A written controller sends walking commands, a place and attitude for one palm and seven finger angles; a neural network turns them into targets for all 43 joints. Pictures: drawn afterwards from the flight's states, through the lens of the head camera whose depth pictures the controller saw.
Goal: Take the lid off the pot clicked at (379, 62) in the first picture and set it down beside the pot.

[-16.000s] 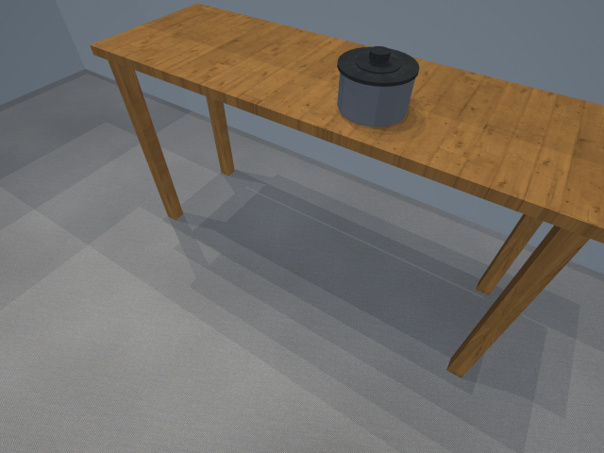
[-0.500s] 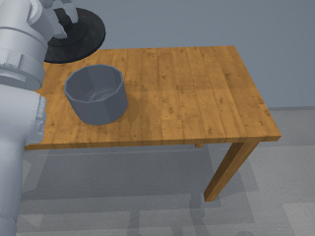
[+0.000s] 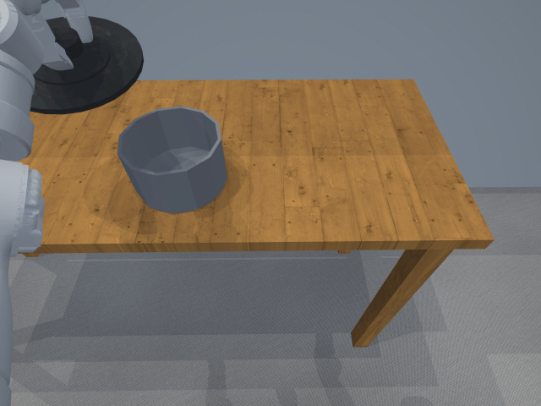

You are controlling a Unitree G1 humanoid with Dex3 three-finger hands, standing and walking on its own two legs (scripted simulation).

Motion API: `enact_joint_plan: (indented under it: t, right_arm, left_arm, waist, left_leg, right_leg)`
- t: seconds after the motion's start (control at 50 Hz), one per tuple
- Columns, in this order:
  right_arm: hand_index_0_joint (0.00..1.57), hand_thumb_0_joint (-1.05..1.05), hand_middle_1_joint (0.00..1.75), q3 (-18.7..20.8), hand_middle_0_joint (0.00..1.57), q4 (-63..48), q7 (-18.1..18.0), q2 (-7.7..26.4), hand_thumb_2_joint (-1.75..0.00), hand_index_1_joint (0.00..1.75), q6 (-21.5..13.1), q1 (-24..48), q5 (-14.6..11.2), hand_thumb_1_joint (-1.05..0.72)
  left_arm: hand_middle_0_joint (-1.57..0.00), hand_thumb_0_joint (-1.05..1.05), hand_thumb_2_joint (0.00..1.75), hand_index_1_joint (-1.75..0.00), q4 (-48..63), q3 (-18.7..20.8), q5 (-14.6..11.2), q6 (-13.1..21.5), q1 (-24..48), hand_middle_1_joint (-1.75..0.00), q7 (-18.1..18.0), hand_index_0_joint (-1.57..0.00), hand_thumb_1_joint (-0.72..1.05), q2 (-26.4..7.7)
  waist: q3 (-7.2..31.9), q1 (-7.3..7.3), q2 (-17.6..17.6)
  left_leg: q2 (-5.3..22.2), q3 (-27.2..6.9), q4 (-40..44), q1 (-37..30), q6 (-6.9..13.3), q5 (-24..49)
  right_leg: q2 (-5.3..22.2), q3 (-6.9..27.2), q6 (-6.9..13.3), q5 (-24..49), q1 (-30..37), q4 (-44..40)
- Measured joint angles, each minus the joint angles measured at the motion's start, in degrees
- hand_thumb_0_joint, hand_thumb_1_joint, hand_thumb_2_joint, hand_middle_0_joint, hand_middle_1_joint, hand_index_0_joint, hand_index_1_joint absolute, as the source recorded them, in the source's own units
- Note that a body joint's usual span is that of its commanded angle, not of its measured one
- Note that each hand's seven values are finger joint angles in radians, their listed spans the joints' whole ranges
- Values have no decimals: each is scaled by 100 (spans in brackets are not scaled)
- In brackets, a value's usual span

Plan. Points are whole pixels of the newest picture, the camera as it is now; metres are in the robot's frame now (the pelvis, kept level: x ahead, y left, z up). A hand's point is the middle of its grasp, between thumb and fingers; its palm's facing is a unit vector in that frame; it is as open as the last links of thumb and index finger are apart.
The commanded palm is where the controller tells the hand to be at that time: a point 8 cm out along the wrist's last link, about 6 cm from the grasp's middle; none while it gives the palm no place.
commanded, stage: move the lid sideways beside the pot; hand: left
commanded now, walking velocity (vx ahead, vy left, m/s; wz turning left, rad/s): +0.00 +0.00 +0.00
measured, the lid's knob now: (61, 43) +0.52 +0.24 +0.27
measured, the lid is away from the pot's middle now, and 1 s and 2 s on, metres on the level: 0.10 0.20 0.21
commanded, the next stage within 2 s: lower the lid onto the table in 1.68 s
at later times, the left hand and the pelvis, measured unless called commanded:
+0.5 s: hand (1, 41) +0.48 +0.28 +0.29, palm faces -0.22 -0.06 -0.97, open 7.7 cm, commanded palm +0.49 +0.29 +0.36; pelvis +0.01 +0.01 +0.00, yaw +0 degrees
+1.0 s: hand out of the picture +0.47 +0.33 +0.28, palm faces -0.24 -0.10 -0.97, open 7.7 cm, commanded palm +0.50 +0.34 +0.36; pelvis +0.01 +0.00 +0.00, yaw +0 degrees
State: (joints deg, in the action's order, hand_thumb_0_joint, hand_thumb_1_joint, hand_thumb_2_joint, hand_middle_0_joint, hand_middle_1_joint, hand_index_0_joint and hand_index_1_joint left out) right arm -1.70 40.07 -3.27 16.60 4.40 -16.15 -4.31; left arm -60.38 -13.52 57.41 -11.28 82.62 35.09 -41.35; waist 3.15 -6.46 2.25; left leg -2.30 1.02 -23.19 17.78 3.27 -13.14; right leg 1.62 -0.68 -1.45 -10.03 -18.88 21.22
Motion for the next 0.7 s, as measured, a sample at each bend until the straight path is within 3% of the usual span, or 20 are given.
enact_joint_plan:
  t: [0.34, 0.7]
  right_arm:
    - [21, 0, 30, 18, 20, 55, 4, 21, -90, 30, 73, -103, -46, -91]
    - [21, 0, 30, -69, 20, 1, -54, 31, -90, 30, 195, -87, -89, -91]
  left_arm:
    - [-74, -4, 73, -99, 88, 56, 5, 216, -85, -105, 39, -59, 27, -413]
    - [-74, -4, 73, -99, -173, 397, 155, 471, -120, -105, 33, -59, 27, -878]
  waist:
    - [-29, 23, -17]
    - [-90, -27, 7]
  left_leg:
    - [-28, -32, -30, 26, 40, -44]
    - [16, 4, -79, 57, 42, -80]
  right_leg:
    - [26, -32, -32, 10, 47, -96]
    - [-19, 5, -42, 34, 35, -128]
